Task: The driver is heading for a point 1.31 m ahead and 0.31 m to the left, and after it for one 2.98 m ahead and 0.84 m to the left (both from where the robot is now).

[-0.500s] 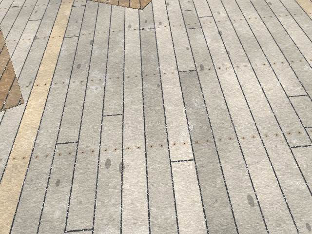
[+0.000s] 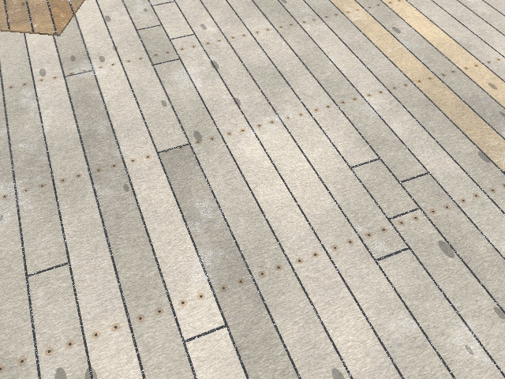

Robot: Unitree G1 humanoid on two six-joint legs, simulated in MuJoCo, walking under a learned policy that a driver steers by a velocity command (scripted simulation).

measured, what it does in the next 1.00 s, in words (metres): walks ahead, turning left: right foot, then left foot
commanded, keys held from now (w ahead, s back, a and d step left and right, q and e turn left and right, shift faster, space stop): w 0.02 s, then w+q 0.96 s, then w+e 0.02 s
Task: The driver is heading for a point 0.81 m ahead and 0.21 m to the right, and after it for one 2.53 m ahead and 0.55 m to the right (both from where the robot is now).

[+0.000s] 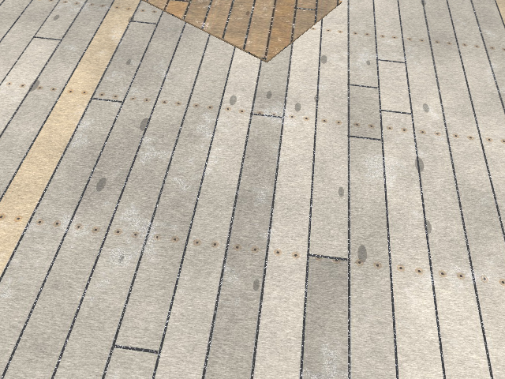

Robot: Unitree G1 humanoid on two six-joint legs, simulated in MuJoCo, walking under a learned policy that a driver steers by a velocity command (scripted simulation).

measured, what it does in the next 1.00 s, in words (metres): walks ahead, turning right: right foot, then left foot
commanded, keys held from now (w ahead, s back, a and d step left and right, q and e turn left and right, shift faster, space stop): w+e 1.00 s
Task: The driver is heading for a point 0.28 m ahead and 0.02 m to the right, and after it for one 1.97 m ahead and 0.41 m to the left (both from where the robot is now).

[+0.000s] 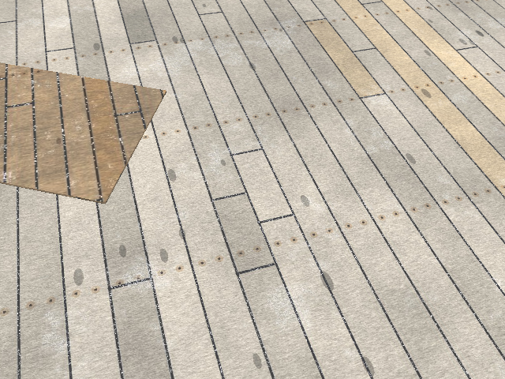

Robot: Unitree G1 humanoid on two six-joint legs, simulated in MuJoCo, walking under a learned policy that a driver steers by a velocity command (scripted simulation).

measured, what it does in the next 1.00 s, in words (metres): walks ahead, turning left: right foot, then left foot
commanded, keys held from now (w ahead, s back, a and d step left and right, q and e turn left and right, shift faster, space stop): w+e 0.08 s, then q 0.92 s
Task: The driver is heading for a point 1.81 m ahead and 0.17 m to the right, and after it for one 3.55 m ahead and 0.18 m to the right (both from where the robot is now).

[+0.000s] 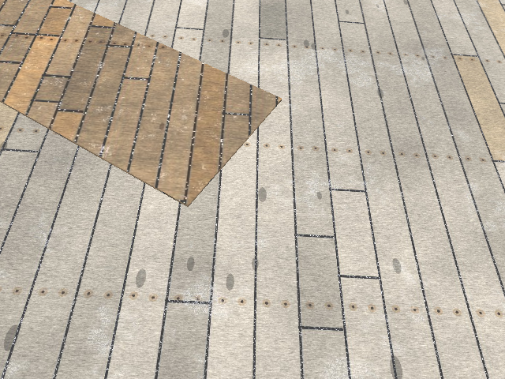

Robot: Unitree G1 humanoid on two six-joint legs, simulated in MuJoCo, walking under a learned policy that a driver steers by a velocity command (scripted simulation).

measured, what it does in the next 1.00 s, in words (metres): steps on the spot: right foot, then left foot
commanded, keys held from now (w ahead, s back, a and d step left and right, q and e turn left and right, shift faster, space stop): q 0.10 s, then no key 0.28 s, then e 0.50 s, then w+e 0.12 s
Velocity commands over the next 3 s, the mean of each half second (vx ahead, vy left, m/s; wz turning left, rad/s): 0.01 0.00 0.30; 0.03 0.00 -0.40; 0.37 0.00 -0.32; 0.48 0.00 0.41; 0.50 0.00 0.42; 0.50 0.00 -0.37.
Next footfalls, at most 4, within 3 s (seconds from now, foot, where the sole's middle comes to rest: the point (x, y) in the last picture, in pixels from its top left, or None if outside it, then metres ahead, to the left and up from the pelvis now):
0.22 right None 0.07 -0.15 -0.78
0.54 left None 0.01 0.11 -0.78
0.86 right None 0.04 -0.15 -0.78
1.42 left None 0.28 0.02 -0.78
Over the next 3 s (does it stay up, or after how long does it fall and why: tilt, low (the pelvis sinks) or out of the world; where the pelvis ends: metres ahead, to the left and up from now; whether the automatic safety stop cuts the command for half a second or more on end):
stays up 1.00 -0.10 -0.03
